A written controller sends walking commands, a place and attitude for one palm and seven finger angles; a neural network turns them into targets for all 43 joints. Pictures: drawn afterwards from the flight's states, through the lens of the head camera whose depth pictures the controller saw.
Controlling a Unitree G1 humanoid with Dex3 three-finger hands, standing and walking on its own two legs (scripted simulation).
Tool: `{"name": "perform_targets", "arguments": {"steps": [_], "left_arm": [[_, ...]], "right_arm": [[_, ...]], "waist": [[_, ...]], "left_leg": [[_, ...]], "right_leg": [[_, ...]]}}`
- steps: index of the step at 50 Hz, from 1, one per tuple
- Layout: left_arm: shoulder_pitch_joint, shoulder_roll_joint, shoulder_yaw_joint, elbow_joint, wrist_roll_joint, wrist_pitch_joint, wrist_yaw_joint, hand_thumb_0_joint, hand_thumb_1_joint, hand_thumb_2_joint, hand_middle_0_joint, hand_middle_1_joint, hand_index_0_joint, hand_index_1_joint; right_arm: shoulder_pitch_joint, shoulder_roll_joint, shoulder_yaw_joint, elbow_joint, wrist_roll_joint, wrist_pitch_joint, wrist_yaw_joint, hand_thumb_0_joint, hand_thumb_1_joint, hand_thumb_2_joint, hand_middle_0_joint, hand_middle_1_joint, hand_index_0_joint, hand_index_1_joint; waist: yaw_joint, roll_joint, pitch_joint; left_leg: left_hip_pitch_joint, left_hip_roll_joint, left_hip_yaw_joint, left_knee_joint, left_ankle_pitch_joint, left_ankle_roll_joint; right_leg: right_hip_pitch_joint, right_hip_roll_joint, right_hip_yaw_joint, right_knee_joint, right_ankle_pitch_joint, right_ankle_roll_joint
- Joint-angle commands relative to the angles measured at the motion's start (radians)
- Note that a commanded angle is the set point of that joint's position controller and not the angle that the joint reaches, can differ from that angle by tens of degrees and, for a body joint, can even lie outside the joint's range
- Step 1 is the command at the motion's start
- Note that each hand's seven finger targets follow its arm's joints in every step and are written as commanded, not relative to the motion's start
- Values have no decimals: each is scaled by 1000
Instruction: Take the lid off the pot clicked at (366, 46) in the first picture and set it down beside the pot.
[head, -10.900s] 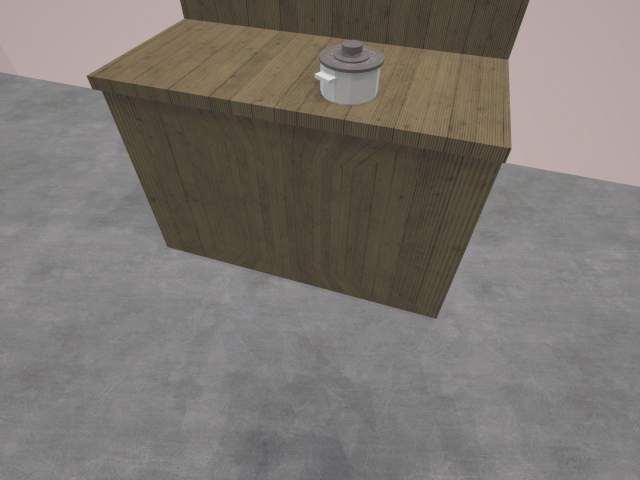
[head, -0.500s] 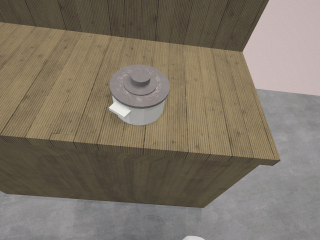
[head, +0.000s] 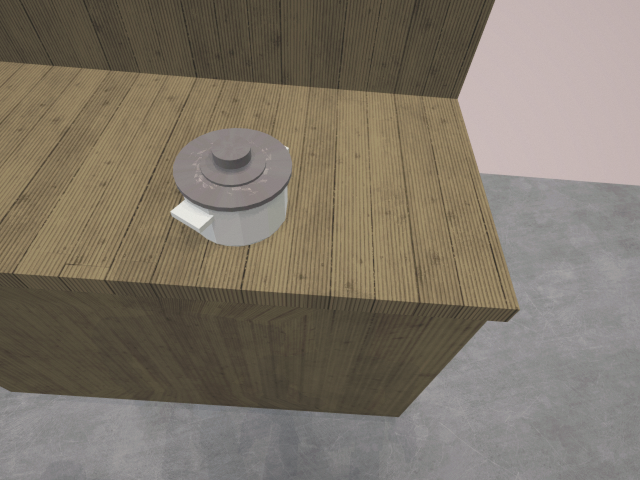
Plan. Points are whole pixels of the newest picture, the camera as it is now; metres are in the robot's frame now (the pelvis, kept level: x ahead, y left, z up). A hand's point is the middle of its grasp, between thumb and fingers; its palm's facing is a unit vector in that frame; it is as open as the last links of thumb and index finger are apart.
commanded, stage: come to a stop and stand still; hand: left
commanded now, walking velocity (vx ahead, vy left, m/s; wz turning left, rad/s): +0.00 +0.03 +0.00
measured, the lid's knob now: (231, 152) +0.49 +0.17 +0.11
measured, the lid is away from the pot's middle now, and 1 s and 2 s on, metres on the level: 0.00 0.00 0.00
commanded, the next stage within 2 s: look again from close up in 0.56 s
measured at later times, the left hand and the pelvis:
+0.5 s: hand out of the picture +0.01 +0.24 -0.18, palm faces +0.01 -0.97 -0.23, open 7.4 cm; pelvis -0.03 +0.04 +0.00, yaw -1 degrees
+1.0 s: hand out of the picture +0.00 +0.21 -0.18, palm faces +0.00 -0.99 -0.17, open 7.4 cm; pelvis -0.01 +0.04 +0.00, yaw -1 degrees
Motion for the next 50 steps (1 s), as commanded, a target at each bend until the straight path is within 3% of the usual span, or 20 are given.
{"name": "perform_targets", "arguments": {"steps": [1, 3, 4, 5, 6, 8, 9, 10, 12, 13, 16, 19, 22, 27, 38, 45, 50], "left_arm": [[60, 120, 23, -50, 7, -15, 16, 0, 900, 900, -200, -300, -200, -300], [51, 100, 17, -48, 9, -12, 16, 0, 900, 900, -200, -300, -200, -300], [143, 131, 23, 13, 18, -31, 45, 0, 900, 900, -200, -300, -200, -300], [72, 202, 36, -15, 8, -27, 36, 0, 900, 900, -200, -300, -200, -300], [48, 208, 38, -49, 8, -26, 29, 0, 900, 900, -200, -300, -200, -300], [-1, 159, 30, -63, 16, -20, 27, 0, 900, 900, -200, -300, -200, -300], [-8, 146, 27, -69, 20, -15, 25, 0, 900, 900, -200, -300, -200, -300], [-16, 144, 27, -77, 21, -6, 20, 0, 900, 900, -200, -300, -200, -300], [13, 120, 21, -75, 23, -2, 18, 0, 900, 900, -200, -300, -200, -300], [30, 113, 17, -70, 23, -3, 17, 0, 900, 900, -200, -300, -200, -300], [39, 124, 18, -71, 20, -4, 13, 0, 900, 900, -200, -300, -200, -300], [39, 124, 14, -73, 20, -8, 11, 0, 900, 900, -200, -300, -200, -300], [39, 123, 15, -73, 21, -7, 9, 0, 900, 900, -200, -300, -200, -300], [57, 121, 11, -56, 18, -13, 9, 0, 900, 900, -200, -300, -200, -300], [82, 102, 6, -1, 16, -18, 11, 0, 900, 900, -200, -300, -200, -300], [75, 100, 6, 21, 15, -16, 11, 0, 900, 900, -200, -300, -200, -300], [76, 98, 7, 31, 15, -18, 11, 0, 900, 900, -200, -300, -200, -300]], "right_arm": [[52, -95, -17, -49, 3, -20, 3, 0, -900, -900, 200, 300, 200, 300], [55, -94, -15, -41, 1, -21, 6, 0, -900, -900, 200, 300, 200, 300], [-57, -165, -18, -108, -2, -37, 18, 0, -900, -900, 200, 300, 200, 300], [-39, -134, -23, -124, -1, -19, 21, 0, -900, -900, 200, 300, 200, 300], [-4, -109, -26, -126, -12, -13, 18, 0, -900, -900, 200, 300, 200, 300], [18, -131, -25, -122, -16, -13, 23, 0, -900, -900, 200, 300, 200, 300], [12, -140, -27, -122, -17, -14, 26, 0, -900, -900, 200, 300, 200, 300], [3, -148, -25, -131, -20, -14, 27, 0, -900, -900, 200, 300, 200, 300], [-13, -167, -25, -136, -21, -20, 28, 0, -900, -900, 200, 300, 200, 300], [-28, -168, -24, -139, -19, -22, 28, 0, -900, -900, 200, 300, 200, 300], [-28, -168, -22, -139, -18, -25, 27, 0, -900, -900, 200, 300, 200, 300], [-22, -167, -21, -130, -16, -27, 27, 0, -900, -900, 200, 300, 200, 300], [-20, -170, -21, -121, -15, -30, 27, 0, -900, -900, 200, 300, 200, 300], [-12, -162, -16, -99, -10, -38, 24, 0, -900, -900, 200, 300, 200, 300], [10, -137, -12, -43, -5, -46, 15, 0, -900, -900, 200, 300, 200, 300], [19, -127, -11, -19, -5, -46, 12, 0, -900, -900, 200, 300, 200, 300], [26, -121, -9, -6, -4, -48, 10, 0, -900, -900, 200, 300, 200, 300]], "waist": [[-12, -5, -122], [-15, -4, -92], [16, 106, -114], [-24, 90, -133], [-37, 67, -151], [-44, -55, -93], [-41, -53, -38], [-33, 3, -10], [-20, 60, 29], [-9, 63, 30], [-8, 73, -13], [-15, 40, -20], [-15, 68, -29], [-16, 54, -65], [-20, 56, -62], [-18, 63, -36], [-17, 38, -46]], "left_leg": [[61, 96, -88, -64, 355, -1], [57, 102, -104, -98, 313, 9], [33, 93, -55, 101, 273, -24], [-5, 29, -50, 69, 138, -40], [-17, 25, -58, 17, 46, -25], [-46, 59, -100, -16, 39, -5], [-77, 71, -122, -48, 26, 5], [-99, 85, -148, -91, -13, 12], [-161, 113, -200, -163, -59, 29], [-172, 113, -200, -176, -67, 33], [-127, 101, -192, -177, -62, 30], [-101, 95, -177, -176, -63, 27], [-88, 103, -187, -199, -55, 28], [-29, 96, -158, -169, 81, 28], [26, 89, -128, -147, 212, 27], [23, 89, -125, -155, 223, 28], [42, 89, -117, -145, 275, 28]], "right_leg": [[26, -144, 107, -48, 419, -80], [-11, -124, 90, -64, 295, -65], [0, -168, 155, -56, 559, -64], [15, -209, 189, -20, 529, -109], [-8, -214, 184, -21, 311, -110], [-88, -132, 119, -29, 35, -80], [-118, -105, 97, -24, -25, -66], [-141, -83, 69, -8, -81, -60], [-117, -40, 26, 35, -54, -45], [-96, -37, 25, 32, -27, -43], [-83, -43, 32, 19, -1, -45], [-87, -51, 47, -8, 10, -43], [-81, -46, 36, -6, 24, -37], [-59, -59, 48, -24, 94, -33], [-38, -74, 55, -50, 165, -27], [-33, -73, 49, -59, 168, -24], [-19, -77, 53, -61, 202, -23]]}}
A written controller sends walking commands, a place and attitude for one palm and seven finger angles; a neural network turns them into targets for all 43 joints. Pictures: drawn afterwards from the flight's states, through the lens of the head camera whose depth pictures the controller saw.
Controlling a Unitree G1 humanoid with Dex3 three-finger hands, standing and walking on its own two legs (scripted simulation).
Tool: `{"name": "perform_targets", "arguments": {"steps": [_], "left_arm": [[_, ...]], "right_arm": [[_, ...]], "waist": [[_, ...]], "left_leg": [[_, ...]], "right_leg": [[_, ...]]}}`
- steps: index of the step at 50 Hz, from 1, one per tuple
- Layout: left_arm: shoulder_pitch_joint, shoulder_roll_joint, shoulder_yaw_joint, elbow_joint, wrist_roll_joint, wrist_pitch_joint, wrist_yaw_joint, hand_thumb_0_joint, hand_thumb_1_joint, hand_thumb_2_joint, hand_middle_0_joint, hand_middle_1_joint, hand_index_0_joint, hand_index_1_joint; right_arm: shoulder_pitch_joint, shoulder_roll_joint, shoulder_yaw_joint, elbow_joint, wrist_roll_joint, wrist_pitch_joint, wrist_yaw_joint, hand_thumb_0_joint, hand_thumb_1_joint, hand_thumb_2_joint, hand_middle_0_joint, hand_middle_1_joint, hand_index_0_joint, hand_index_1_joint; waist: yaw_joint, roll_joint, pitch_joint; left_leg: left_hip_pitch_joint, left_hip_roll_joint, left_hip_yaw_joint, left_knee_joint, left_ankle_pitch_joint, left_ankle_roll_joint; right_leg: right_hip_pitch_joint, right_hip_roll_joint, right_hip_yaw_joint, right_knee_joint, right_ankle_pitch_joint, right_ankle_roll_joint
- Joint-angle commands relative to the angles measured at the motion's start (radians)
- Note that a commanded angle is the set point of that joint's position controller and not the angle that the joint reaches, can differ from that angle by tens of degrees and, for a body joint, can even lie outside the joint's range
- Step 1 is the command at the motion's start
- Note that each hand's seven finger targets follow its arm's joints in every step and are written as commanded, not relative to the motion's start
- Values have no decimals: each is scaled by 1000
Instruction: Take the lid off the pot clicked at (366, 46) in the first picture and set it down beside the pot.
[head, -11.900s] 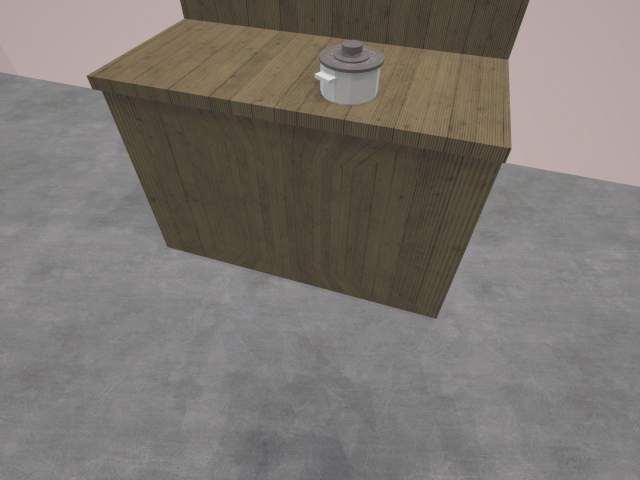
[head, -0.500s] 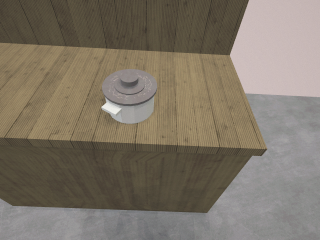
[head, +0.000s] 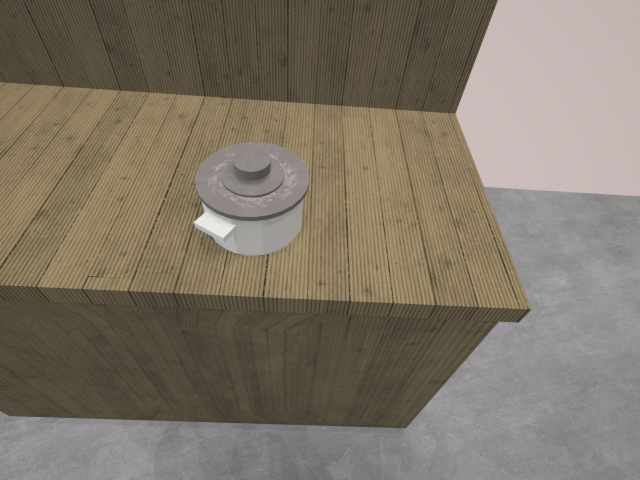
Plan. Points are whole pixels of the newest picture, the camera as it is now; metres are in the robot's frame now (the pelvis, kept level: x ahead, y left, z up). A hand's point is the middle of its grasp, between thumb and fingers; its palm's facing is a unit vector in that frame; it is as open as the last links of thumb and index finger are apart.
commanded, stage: look again from close up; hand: left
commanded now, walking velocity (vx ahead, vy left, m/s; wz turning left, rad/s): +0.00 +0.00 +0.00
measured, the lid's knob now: (252, 164) +0.50 +0.14 +0.11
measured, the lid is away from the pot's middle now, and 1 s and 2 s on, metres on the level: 0.00 0.00 0.00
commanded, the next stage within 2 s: lift the closed hand beside the body in 0.34 s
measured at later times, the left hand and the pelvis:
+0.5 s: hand out of the picture +0.04 +0.16 -0.16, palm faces +0.07 -0.98 -0.21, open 7.3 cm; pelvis +0.01 -0.01 +0.00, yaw +1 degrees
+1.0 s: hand out of the picture +0.10 +0.17 +0.00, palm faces +0.38 -0.87 -0.32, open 3.3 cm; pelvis -0.02 -0.08 +0.00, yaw +5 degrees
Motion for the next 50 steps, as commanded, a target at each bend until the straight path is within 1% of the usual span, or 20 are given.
{"name": "perform_targets", "arguments": {"steps": [1, 21, 22, 23, 24, 25, 26, 27, 28, 29, 31, 32, 33, 35, 37, 38, 41, 44, 47, 50], "left_arm": [[69, 88, 16, -31, 2, -16, 9, 0, 900, 900, -200, -300, -200, -300], [62, 78, 19, -14, 1, -16, 10, 0, 900, 900, -200, -300, -200, -300], [67, 98, 12, 14, 14, -23, 44, 0, 900, 900, -200, -300, -200, -300], [-582, 309, 66, -1263, -84, -167, 59, 0, 900, 900, -244, -348, -244, -348], [-118, 226, 35, -1063, -20, -67, 96, 0, 900, 900, -288, -396, -288, -396], [-73, 201, 35, -1003, -50, 8, 135, 0, 900, 900, -332, -444, -332, -444], [119, 60, -29, -970, -47, 72, 133, 0, 900, 900, -376, -492, -376, -492], [138, 50, -21, -956, -27, 75, 134, 0, 900, 900, -420, -540, -420, -540], [285, -10, -25, -850, -16, 78, 127, 0, 900, 900, -464, -588, -464, -588], [362, -35, -26, -741, -5, 81, 113, 0, 900, 900, -508, -636, -508, -636], [519, -26, 18, -703, 2, 58, 77, 0, 900, 900, -596, -732, -596, -732], [567, 10, 66, -746, -3, 39, 60, 0, 900, 900, -640, -780, -640, -780], [511, 59, 93, -848, -7, 11, 48, 0, 900, 900, -684, -828, -684, -828], [348, 210, 218, -1086, -24, -54, 53, 0, 900, 900, -772, -924, -772, -924], [183, 245, 238, -1251, -34, -95, 64, 0, 900, 900, -860, -1020, -860, -1020], [186, 220, 228, -1248, -40, -97, 69, 0, 900, 900, -904, -1068, -904, -1068], [145, 150, 166, -1244, -44, -103, 63, 0, 900, 900, -1036, -1212, -1036, -1212], [193, 133, 146, -1269, -47, -112, 52, 0, 900, 900, -1168, -1356, -1168, -1356], [217, 200, 220, -1331, -53, -125, 56, 0, 900, 900, -1300, -1500, -1300, -1500], [259, 264, 314, -1339, -54, -124, 69, 0, 900, 900, -1300, -1500, -1300, -1500]], "right_arm": [[34, -115, -19, -36, 3, -22, -1, 0, -900, -900, 200, 300, 200, 300], [63, -98, -15, -2, 3, -21, -4, 0, -900, -900, 200, 300, 200, 300], [42, -162, -12, -56, 12, -23, 0, 0, -900, -900, 200, 300, 200, 300], [48, -243, -15, -368, 70, -210, 12, 0, -900, -900, 200, 300, 200, 300], [-35, -172, 11, -332, 72, -280, -26, 0, -900, -900, 200, 300, 200, 300], [-51, -185, -1, -264, 79, -298, -25, 0, -900, -900, 200, 300, 200, 300], [-40, -164, -4, -281, 85, -310, -12, 0, -900, -900, 200, 300, 200, 300], [-64, -168, 1, -304, 62, -325, 0, 0, -900, -900, 200, 300, 200, 300], [-85, -163, -15, -320, 50, -325, 13, 0, -900, -900, 200, 300, 200, 300], [-86, -170, -35, -333, 38, -305, 30, 0, -900, -900, 200, 300, 200, 300], [-117, -174, -66, -395, 36, -256, 56, 0, -900, -900, 200, 300, 200, 300], [-146, -171, -77, -433, 38, -237, 58, 0, -900, -900, 200, 300, 200, 300], [-169, -173, -72, -484, 41, -227, 57, 0, -900, -900, 200, 300, 200, 300], [-189, -171, -59, -563, 48, -219, 35, 0, -900, -900, 200, 300, 200, 300], [-174, -155, -37, -601, 45, -224, 8, 0, -900, -900, 200, 300, 200, 300], [-159, -143, -31, -599, 41, -221, -3, 0, -900, -900, 200, 300, 200, 300], [-133, -141, -23, -610, 28, -216, -24, 0, -900, -900, 200, 300, 200, 300], [-123, -151, -25, -623, 22, -221, -34, 0, -900, -900, 200, 300, 200, 300], [-139, -151, -27, -630, 17, -225, -46, 0, -900, -900, 200, 300, 200, 300], [-157, -146, -29, -613, 16, -222, -54, 0, -900, -900, 200, 300, 200, 300]], "waist": [[-1, 43, -14], [-2, 38, -1], [-18, 67, -3], [17, 215, -466], [35, 369, -439], [36, 308, -357], [28, 284, -278], [24, 184, -176], [36, 95, -99], [36, -33, -24], [56, -157, 30], [73, -164, 26], [67, -153, 48], [58, -50, 14], [40, 98, -31], [32, 128, -33], [-9, 102, -3], [-3, 76, -47], [15, 49, -74], [33, 66, -76]], "left_leg": [[28, 141, -157, -129, 260, -37], [47, 142, -146, -137, 278, -38], [-3, 177, -151, -7, 607, -73], [255, 75, -219, -129, 639, -150], [275, 130, -193, -119, 722, -177], [180, 113, -182, -112, 648, -181], [178, 96, -188, -144, 586, -168], [139, 92, -181, -148, 545, -145], [80, 88, -178, -146, 536, -133], [3, 87, -176, -139, 511, -118], [-62, 85, -152, -126, 471, -102], [-82, 77, -131, -127, 395, -100], [-106, 65, -119, -135, 294, -100], [-88, 51, -100, -141, 145, -96], [-44, 35, -88, -139, 79, -82], [-20, 33, -81, -132, 73, -77], [8, 23, -71, -95, 32, -68], [47, 15, -65, -78, 57, -57], [56, 14, -64, -72, 81, -54], [62, 17, -63, -75, 128, -55]], "right_leg": [[-33, -27, 15, -41, 170, -78], [-20, -30, 18, -57, 191, -79], [-28, -36, 23, -19, 273, -72], [54, 41, -43, 28, 295, -99], [-7, 40, -40, 56, 147, -123], [-16, 47, -52, 61, 115, -108], [-6, 53, -63, 2, 121, -102], [5, 55, -79, -34, 145, -101], [8, 58, -102, -60, 166, -102], [-20, 64, -117, -63, 176, -97], [-19, 68, -117, -53, 200, -97], [-14, 69, -113, -48, 165, -96], [-22, 71, -108, -55, 123, -97], [-13, 65, -88, -84, 60, -94], [-19, 62, -55, -104, 21, -92], [-30, 65, -52, -118, 14, -91], [-97, 71, -44, -170, -36, -80], [-84, 70, -39, -179, -30, -77], [-58, 66, -33, -190, -20, -74], [-25, 61, -30, -184, 43, -73]]}}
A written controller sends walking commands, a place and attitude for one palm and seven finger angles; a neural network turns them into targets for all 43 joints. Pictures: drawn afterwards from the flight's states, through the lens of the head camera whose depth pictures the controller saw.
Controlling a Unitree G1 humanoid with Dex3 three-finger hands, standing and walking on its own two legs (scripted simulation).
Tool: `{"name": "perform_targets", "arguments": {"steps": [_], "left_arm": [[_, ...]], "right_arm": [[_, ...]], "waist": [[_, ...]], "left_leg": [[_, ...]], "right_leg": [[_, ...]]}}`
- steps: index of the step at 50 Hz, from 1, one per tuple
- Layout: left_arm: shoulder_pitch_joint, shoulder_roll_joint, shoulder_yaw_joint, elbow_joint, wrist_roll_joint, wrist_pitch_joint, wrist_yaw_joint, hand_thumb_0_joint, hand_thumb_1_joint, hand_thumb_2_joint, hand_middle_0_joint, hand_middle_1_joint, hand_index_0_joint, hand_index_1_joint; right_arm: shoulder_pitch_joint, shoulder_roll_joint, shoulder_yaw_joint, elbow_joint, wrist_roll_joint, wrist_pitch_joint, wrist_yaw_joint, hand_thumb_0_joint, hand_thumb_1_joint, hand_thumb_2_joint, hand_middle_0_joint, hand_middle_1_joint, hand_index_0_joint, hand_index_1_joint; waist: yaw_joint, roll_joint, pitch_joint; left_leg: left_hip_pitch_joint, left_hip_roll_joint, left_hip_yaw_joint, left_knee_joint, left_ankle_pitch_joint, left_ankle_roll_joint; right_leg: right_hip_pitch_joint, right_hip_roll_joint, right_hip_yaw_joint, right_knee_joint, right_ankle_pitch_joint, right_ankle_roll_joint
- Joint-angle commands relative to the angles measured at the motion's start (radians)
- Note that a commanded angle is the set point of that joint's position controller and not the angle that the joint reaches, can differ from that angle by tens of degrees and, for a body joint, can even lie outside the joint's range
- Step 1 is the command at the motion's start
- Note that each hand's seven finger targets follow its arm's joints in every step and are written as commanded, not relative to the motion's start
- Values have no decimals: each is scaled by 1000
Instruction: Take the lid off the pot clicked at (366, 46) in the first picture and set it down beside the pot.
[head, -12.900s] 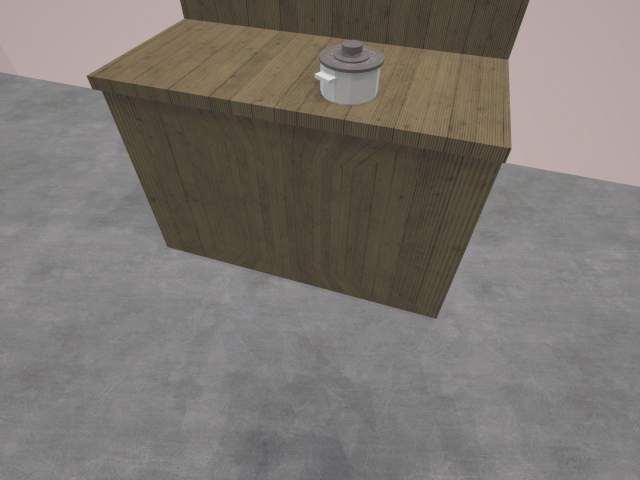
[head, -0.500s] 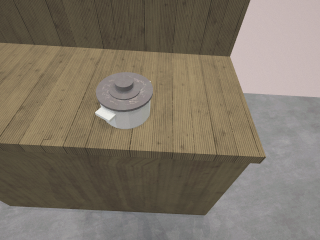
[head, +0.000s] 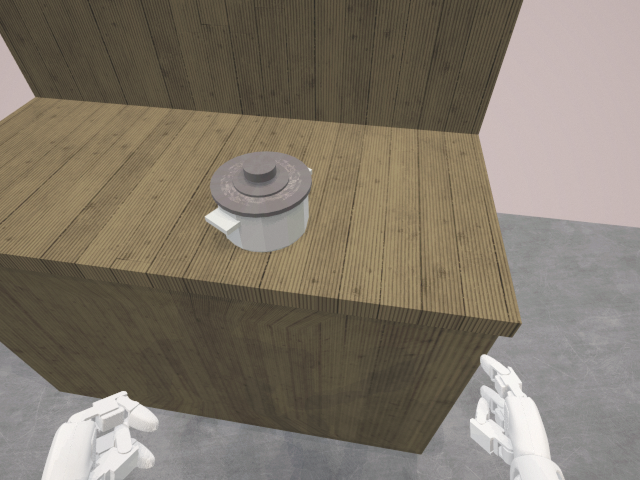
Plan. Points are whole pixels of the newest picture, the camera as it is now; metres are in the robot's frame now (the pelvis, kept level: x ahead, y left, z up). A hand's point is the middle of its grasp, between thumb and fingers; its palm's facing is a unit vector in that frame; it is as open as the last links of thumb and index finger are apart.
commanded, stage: lift the closed hand beside the body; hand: left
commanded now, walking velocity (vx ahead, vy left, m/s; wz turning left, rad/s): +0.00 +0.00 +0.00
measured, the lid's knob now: (259, 168) +0.53 +0.18 +0.11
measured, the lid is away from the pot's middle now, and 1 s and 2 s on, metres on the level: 0.00 0.00 0.00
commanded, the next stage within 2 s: raise the hand higher, near the body in 0.06 s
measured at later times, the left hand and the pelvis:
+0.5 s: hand (111, 397) +0.17 +0.25 +0.07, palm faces +0.28 -0.85 -0.44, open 3.1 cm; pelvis +0.02 +0.01 +0.00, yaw -2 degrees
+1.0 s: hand (96, 339) +0.20 +0.25 +0.14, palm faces +0.33 -0.85 -0.42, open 3.1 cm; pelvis +0.02 +0.02 +0.00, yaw -2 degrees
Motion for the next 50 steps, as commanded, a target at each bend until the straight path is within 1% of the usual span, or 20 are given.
{"name": "perform_targets", "arguments": {"steps": [1, 4, 5, 6, 8, 11, 17, 21, 23, 26, 29, 30, 33, 35, 36, 40, 43, 45, 47, 50], "left_arm": [[-39, 187, 148, -274, -5, -78, 23, 0, 900, 900, -1300, -1500, -1300, -1500], [15, 185, 160, -278, -2, -74, 21, 0, 900, 900, -1300, -1500, -1300, -1500], [40, 207, 191, -285, 2, -75, 22, 0, 900, 900, -1300, -1500, -1300, -1500], [44, 180, 161, -305, 2, -78, 16, 0, 900, 900, -1300, -1500, -1300, -1500], [67, 195, 175, -331, 8, -83, 15, 0, 900, 900, -1300, -1500, -1300, -1500], [117, 179, 175, -274, 9, -82, 6, 0, 900, 900, -1300, -1500, -1300, -1500], [97, 238, 214, -460, 17, -122, 13, 0, 900, 900, -1300, -1500, -1300, -1500], [148, 192, 188, -433, 20, -115, 13, 0, 900, 900, -1300, -1500, -1300, -1500], [115, 195, 186, -430, 19, -117, 11, 0, 900, 900, -1300, -1500, -1300, -1500], [91, 197, 173, -531, 21, -131, 8, 0, 900, 900, -1300, -1500, -1300, -1500], [69, 208, 179, -591, 19, -131, 13, 0, 900, 900, -1300, -1500, -1300, -1500], [83, 219, 198, -580, 20, -128, 15, 0, 900, 900, -1300, -1500, -1300, -1500], [96, 186, 176, -556, 18, -120, 10, 0, 900, 900, -1300, -1500, -1300, -1500], [86, 192, 187, -564, 18, -117, 6, 0, 900, 900, -1300, -1500, -1300, -1500], [55, 178, 162, -600, 18, -124, 2, 0, 900, 900, -1300, -1500, -1300, -1500], [9, 223, 198, -669, 15, -127, 11, 0, 900, 900, -1300, -1500, -1300, -1500], [0, 209, 196, -640, 11, -125, 14, 0, 900, 900, -1300, -1500, -1300, -1500], [8, 219, 223, -621, 9, -123, 15, 0, 900, 900, -1300, -1500, -1300, -1500], [-27, 213, 209, -640, 6, -130, 14, 0, 900, 900, -1300, -1500, -1300, -1500], [-60, 242, 232, -697, 5, -138, 21, 0, 900, 900, -1300, -1500, -1300, -1500]], "right_arm": [[-68, -70, -31, -110, 1, -43, -17, 0, -900, -900, 200, 300, 200, 300], [-84, -67, -34, -101, 1, -43, -20, 0, -900, -900, 200, 300, 200, 300], [-91, -67, -38, -94, 1, -45, -19, 0, -900, -900, 200, 300, 200, 300], [-95, -62, -32, -97, 0, -51, -17, 0, -900, -900, 200, 300, 200, 300], [-98, -64, -36, -89, -1, -59, -16, 0, -900, -900, 200, 300, 200, 300], [-106, -65, -44, -76, 4, -56, -14, 0, -900, -900, 200, 300, 200, 300], [-101, -65, -46, -82, 2, -83, -16, 0, -900, -900, 200, 300, 200, 300], [-99, -59, -46, -71, 4, -80, -14, 0, -900, -900, 200, 300, 200, 300], [-98, -65, -48, -72, 5, -76, -16, 0, -900, -900, 200, 300, 200, 300], [-94, -64, -40, -87, 2, -81, -11, 0, -900, -900, 200, 300, 200, 300], [-82, -65, -32, -95, -1, -81, -8, 0, -900, -900, 200, 300, 200, 300], [-84, -63, -31, -89, -1, -80, -5, 0, -900, -900, 200, 300, 200, 300], [-85, -59, -27, -95, -2, -68, 0, 0, -900, -900, 200, 300, 200, 300], [-92, -62, -26, -100, 0, -58, 5, 0, -900, -900, 200, 300, 200, 300], [-90, -60, -19, -109, -1, -58, 8, 0, -900, -900, 200, 300, 200, 300], [-82, -67, -13, -112, -4, -57, 10, 0, -900, -900, 200, 300, 200, 300], [-80, -64, -9, -112, -6, -51, 8, 0, -900, -900, 200, 300, 200, 300], [-87, -64, -11, -106, -3, -44, 9, 0, -900, -900, 200, 300, 200, 300], [-87, -64, -7, -112, -4, -43, 8, 0, -900, -900, 200, 300, 200, 300], [-90, -72, -7, -109, -3, -50, 10, 0, -900, -900, 200, 300, 200, 300]], "waist": [[-34, 5, -39], [-22, -14, -38], [-14, 1, -36], [-17, 8, -32], [-9, 2, -47], [-12, -99, -1], [-1, 9, -74], [-7, -9, -36], [-11, -48, -10], [-11, 29, -38], [-9, 50, -56], [-5, 39, -51], [-8, 3, -31], [-6, 18, -21], [-13, 27, -17], [-7, 60, -60], [-9, 1, -46], [-6, 11, -39], [-10, 9, -38], [-7, 59, -71]], "left_leg": [[67, -61, 53, -60, 76, 43], [76, -53, 53, -66, 132, 47], [84, -52, 54, -63, 153, 45], [81, -53, 53, -67, 161, 46], [97, -48, 51, -71, 187, 48], [79, -44, 51, -70, 181, 52], [127, -44, 48, -80, 199, 50], [123, -38, 49, -84, 221, 48], [110, -38, 47, -89, 203, 49], [133, -41, 43, -90, 217, 48], [141, -37, 31, -92, 253, 41], [138, -35, 26, -90, 261, 38], [123, -30, 23, -97, 283, 36], [118, -29, 23, -95, 280, 35], [113, -30, 19, -99, 277, 33], [134, -27, 9, -93, 286, 30], [121, -24, 3, -104, 262, 28], [116, -26, 7, -104, 238, 29], [109, -26, 7, -109, 225, 29], [129, -27, 9, -101, 231, 29]], "right_leg": [[-48, -25, 80, -146, 40, 25], [-23, -25, 75, -130, 115, 27], [-17, -23, 73, -131, 135, 26], [-14, -27, 70, -127, 149, 28], [-4, -24, 64, -117, 170, 28], [-27, -21, 61, -130, 162, 36], [1, -22, 60, -111, 159, 30], [-13, -14, 47, -106, 190, 30], [-25, -13, 47, -109, 175, 32], [-15, -13, 49, -102, 184, 27], [5, -10, 43, -86, 210, 24], [3, -5, 41, -84, 214, 22], [7, -5, 35, -76, 234, 23], [2, -2, 39, -78, 230, 22], [3, -4, 37, -77, 222, 20], [17, 0, 43, -73, 220, 19], [16, 0, 36, -74, 200, 18], [12, 2, 41, -80, 186, 17], [18, -4, 39, -82, 179, 17], [26, -3, 49, -83, 183, 17]]}}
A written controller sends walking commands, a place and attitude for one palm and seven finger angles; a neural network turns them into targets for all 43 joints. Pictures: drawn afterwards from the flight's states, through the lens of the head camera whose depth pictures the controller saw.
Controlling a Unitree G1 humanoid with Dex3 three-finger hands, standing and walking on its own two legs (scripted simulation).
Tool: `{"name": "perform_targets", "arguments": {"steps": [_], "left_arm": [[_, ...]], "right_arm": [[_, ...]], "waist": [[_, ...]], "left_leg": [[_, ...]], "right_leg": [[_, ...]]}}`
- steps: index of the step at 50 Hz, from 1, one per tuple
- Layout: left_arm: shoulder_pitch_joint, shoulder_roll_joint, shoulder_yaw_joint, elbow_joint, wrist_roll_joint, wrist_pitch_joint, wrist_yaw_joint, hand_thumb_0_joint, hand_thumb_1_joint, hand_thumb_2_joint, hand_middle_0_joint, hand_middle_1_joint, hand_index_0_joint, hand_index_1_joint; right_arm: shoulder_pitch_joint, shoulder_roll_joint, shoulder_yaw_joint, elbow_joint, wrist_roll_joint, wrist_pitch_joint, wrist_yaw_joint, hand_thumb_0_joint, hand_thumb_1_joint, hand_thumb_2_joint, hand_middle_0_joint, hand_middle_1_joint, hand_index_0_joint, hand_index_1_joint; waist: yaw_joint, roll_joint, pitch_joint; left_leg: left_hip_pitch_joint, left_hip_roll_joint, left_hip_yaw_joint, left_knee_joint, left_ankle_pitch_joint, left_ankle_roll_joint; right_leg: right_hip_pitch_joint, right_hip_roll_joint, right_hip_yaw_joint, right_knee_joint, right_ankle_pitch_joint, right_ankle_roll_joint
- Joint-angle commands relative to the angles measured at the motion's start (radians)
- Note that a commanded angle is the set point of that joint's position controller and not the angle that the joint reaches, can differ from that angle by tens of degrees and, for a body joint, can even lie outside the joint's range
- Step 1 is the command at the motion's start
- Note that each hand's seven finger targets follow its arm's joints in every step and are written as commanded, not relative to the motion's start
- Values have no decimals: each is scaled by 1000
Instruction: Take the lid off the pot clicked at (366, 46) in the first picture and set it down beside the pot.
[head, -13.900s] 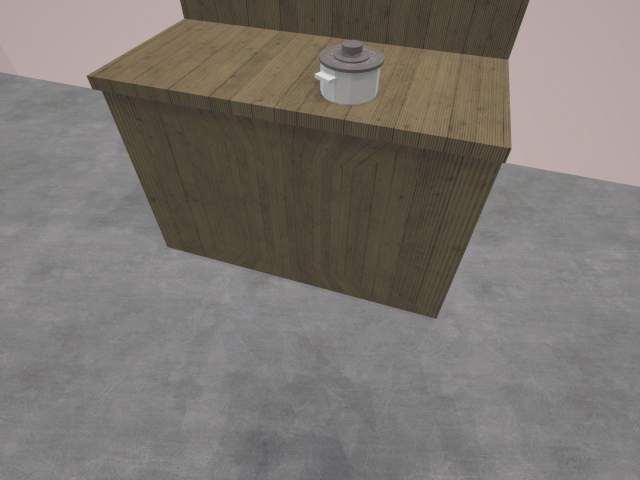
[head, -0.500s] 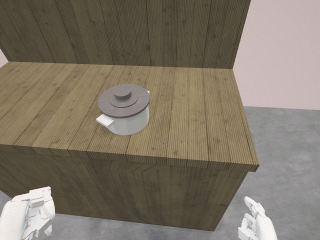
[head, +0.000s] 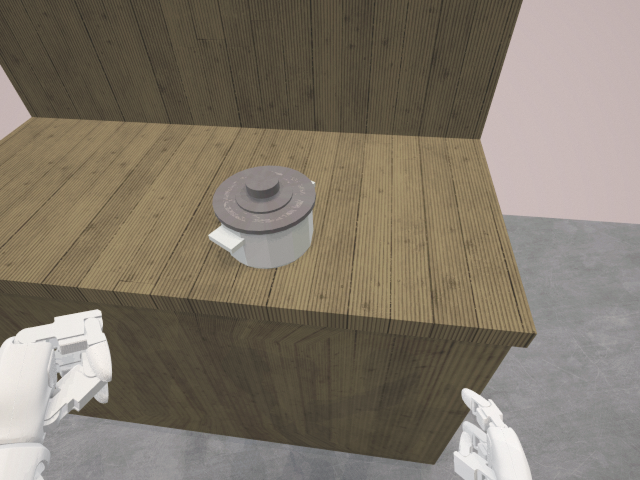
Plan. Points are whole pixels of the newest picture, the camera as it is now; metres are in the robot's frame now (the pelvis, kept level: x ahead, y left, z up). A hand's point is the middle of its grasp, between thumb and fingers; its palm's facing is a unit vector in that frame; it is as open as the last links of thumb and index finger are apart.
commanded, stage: reach forward and open the fingers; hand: left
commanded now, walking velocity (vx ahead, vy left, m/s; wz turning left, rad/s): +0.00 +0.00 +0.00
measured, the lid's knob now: (262, 184) +0.50 +0.17 +0.11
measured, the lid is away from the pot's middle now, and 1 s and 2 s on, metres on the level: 0.00 0.00 0.00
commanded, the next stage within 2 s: move the open hand above the knob in 1.14 s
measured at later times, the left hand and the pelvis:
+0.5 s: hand (94, 356) +0.19 +0.26 +0.13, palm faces -0.18 -0.04 -0.98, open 3.8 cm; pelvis -0.02 -0.02 +0.00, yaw +1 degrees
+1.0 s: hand (100, 291) +0.24 +0.26 +0.16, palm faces -0.11 -0.01 -0.99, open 9.6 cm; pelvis -0.04 +0.00 +0.00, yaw +1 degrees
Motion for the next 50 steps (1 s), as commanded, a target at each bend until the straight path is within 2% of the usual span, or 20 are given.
{"name": "perform_targets", "arguments": {"steps": [1, 2, 3, 4, 5, 6, 7, 9, 13, 21, 27, 30, 31, 35, 36, 38, 41, 43, 47, 50], "left_arm": [[-75, 155, 114, -276, -4, -80, 28, 0, 900, 900, -1300, -1500, -1300, -1500], [-64, 162, 128, -251, -6, -79, 32, 0, 900, 900, -1300, -1500, -1300, -1500], [-116, 397, 89, -292, 437, 24, 67, 0, 868, 919, -1289, -1465, -1289, -1465], [-122, 282, 62, -349, 444, 81, 85, 0, 835, 939, -1278, -1429, -1278, -1429], [-137, 292, 66, -342, 444, 111, 95, 0, 802, 962, -1268, -1394, -1268, -1394], [-108, 286, 32, -300, 548, 136, 90, 0, 769, 984, -1258, -1358, -1258, -1358], [-37, 328, 55, -257, 620, 167, 85, 0, 736, 1005, -1249, -1323, -1249, -1323], [-80, 374, 41, -245, 710, 212, 60, 0, 669, 1047, -1230, -1252, -1230, -1252], [-258, 506, 56, -172, 813, 246, -23, 0, 537, 1131, -1194, -1110, -1194, -1110], [-422, 585, 25, -4, 749, 207, -261, 0, 275, 1299, -1109, -826, -1109, -826], [-585, 724, 108, 34, 733, 136, -377, 0, 88, 1405, -1033, -613, -1033, -613], [-555, 716, 135, 37, 716, 102, -392, 0, 2, 1420, -992, -507, -992, -507], [-566, 672, 94, 65, 703, 92, -396, 0, -26, 1424, -978, -471, -978, -471], [-633, 645, 72, 170, 703, 99, -394, 0, -138, 1442, -924, -329, -924, -329], [-703, 642, 41, 134, 705, 91, -395, 0, -166, 1448, -910, -294, -910, -294], [-774, 677, 50, 51, 718, 80, -381, 0, -223, 1462, -884, -223, -884, -223], [-813, 709, 68, 53, 739, 80, -372, 0, -308, 1484, -845, -116, -845, -116], [-806, 730, 100, 137, 746, 93, -366, 0, -335, 1487, -832, -81, -832, -81], [-891, 653, 16, 211, 742, 136, -370, 0, -332, 1478, -830, -81, -830, -81], [-847, 565, -58, 168, 727, 164, -389, 0, -333, 1482, -831, -81, -831, -81]], "right_arm": [[-137, -109, -42, -167, 3, -72, -4, 0, -900, -900, 200, 300, 200, 300], [-134, -109, -45, -162, 3, -72, -6, 0, -900, -900, 200, 300, 200, 300], [-152, -196, -30, -174, -22, 3, 12, 0, -900, -900, 200, 300, 200, 300], [-172, -148, -37, -228, -15, 39, 26, 0, -900, -900, 200, 300, 200, 300], [-194, -151, -39, -226, -4, 56, 30, 0, -900, -900, 200, 300, 200, 300], [-179, -150, -44, -217, -7, 73, 37, 0, -900, -900, 200, 300, 200, 300], [-175, -164, -51, -220, -6, 99, 45, 0, -900, -900, 200, 300, 200, 300], [-203, -181, -48, -234, 1, 149, 51, 0, -900, -900, 200, 300, 200, 300], [-238, -190, -46, -227, 26, 183, 36, 0, -900, -900, 200, 300, 200, 300], [-241, -198, -43, -201, 49, 155, 7, 0, -900, -900, 200, 300, 200, 300], [-229, -201, -37, -197, 42, 140, -9, 0, -900, -900, 200, 300, 200, 300], [-239, -196, -39, -214, 45, 126, 2, 0, -900, -900, 200, 300, 200, 300], [-212, -192, -40, -203, 42, 134, 2, 0, -900, -900, 200, 300, 200, 300], [-228, -210, -49, -207, 59, 137, 10, 0, -900, -900, 200, 300, 200, 300], [-215, -211, -47, -206, 55, 141, 7, 0, -900, -900, 200, 300, 200, 300], [-232, -208, -50, -218, 52, 131, 7, 0, -900, -900, 200, 300, 200, 300], [-224, -198, -44, -211, 45, 119, 10, 0, -900, -900, 200, 300, 200, 300], [-212, -207, -49, -198, 48, 128, 11, 0, -900, -900, 200, 300, 200, 300], [-227, -212, -47, -205, 60, 141, 23, 0, -900, -900, 200, 300, 200, 300], [-249, -210, -49, -241, 69, 129, 42, 0, -900, -900, 200, 300, 200, 300]], "waist": [[-7, 47, -97], [-4, 11, -93], [1, 92, -78], [9, 117, -79], [-1, 91, -55], [15, 106, -55], [33, 100, -83], [25, 39, -111], [8, -4, -188], [-22, -49, -165], [-14, -13, -187], [-3, 38, -205], [-13, 20, -197], [-23, -34, -115], [-27, -21, -152], [-13, 34, -218], [-8, 34, -277], [-5, 8, -223], [-15, 16, -170], [-18, 12, -220]], "left_leg": [[43, 3, -40, -65, 266, 2], [44, 5, -40, -64, 277, 2], [-87, -6, -28, -43, 301, -2], [-104, -1, -26, -54, 319, -9], [-116, 3, -26, -49, 297, -8], [-114, 7, -16, -55, 271, -10], [-122, 8, -16, -55, 256, -9], [-123, -1, -12, -44, 238, -3], [-85, -7, -30, -45, 194, 10], [-52, -40, -34, -35, 246, 36], [-16, -51, -39, -39, 281, 43], [14, -54, -41, -25, 313, 41], [3, -56, -35, -35, 296, 41], [-23, -46, -37, -50, 201, 34], [-21, -53, -35, -68, 184, 35], [10, -56, -43, -72, 218, 35], [26, -59, -47, -74, 237, 36], [-4, -52, -50, -84, 221, 31], [-29, -47, -48, -107, 167, 22], [2, -52, -54, -81, 193, 26]], "right_leg": [[-32, 26, 1, -54, 203, -22], [-31, 26, -2, -53, 213, -22], [-101, 44, 6, 9, 206, -25], [-97, 33, -31, 21, 175, -41], [-110, 39, -26, 17, 159, -42], [-123, 43, -18, 22, 120, -48], [-106, 46, -12, 21, 107, -52], [-106, 48, 5, 17, 112, -52], [-90, 35, 29, -10, 90, -35], [-75, 22, 24, -53, 219, 3], [-56, 16, 26, -76, 263, 13], [-55, 26, 28, -82, 293, 4], [-53, 19, 15, -87, 273, 9], [-124, 35, 18, -116, 155, 7], [-96, 23, 11, -115, 129, 10], [-62, 19, 14, -100, 157, 2], [-36, 21, 15, -88, 161, -3], [-55, 23, 10, -93, 147, -6], [-91, 30, 1, -91, 81, -12], [-85, 39, 6, -68, 120, -18]]}}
